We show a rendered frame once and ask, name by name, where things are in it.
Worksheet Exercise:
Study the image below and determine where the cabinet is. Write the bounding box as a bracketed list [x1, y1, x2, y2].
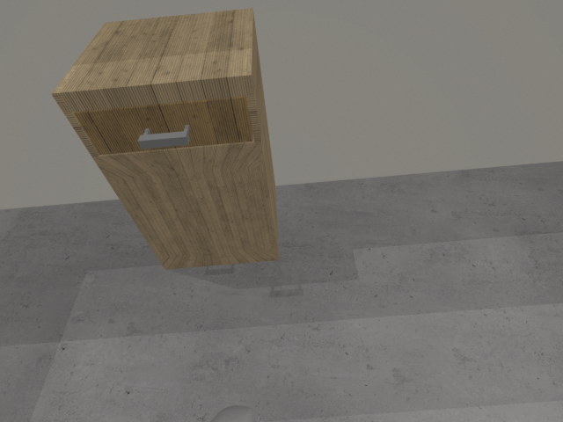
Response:
[51, 8, 279, 270]

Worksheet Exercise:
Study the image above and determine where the drawer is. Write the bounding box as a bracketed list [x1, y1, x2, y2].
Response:
[74, 96, 253, 155]

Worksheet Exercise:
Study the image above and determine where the handle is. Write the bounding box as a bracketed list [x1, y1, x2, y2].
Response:
[138, 125, 190, 149]

